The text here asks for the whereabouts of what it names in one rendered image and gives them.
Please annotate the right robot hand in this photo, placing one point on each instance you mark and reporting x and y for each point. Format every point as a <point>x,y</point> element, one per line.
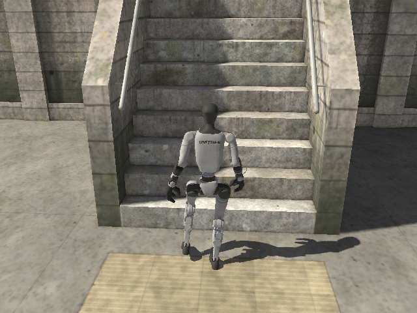
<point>235,182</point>

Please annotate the left robot hand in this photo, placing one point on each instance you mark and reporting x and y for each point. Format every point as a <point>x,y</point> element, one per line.
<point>169,193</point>

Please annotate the robot left upper arm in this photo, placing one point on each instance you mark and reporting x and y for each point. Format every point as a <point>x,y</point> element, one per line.
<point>185,148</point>

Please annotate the right robot forearm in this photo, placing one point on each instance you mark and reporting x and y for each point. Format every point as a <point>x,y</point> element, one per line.
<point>238,172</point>

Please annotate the robot torso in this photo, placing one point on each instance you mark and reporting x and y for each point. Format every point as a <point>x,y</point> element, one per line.
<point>209,157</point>

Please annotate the robot right upper arm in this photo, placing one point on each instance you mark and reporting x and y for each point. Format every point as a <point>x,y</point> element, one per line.
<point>233,149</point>

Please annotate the left robot forearm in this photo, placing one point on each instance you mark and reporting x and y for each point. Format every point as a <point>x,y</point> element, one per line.
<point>177,170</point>

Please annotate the left robot foot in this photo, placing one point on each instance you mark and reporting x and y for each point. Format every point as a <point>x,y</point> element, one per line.
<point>185,249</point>

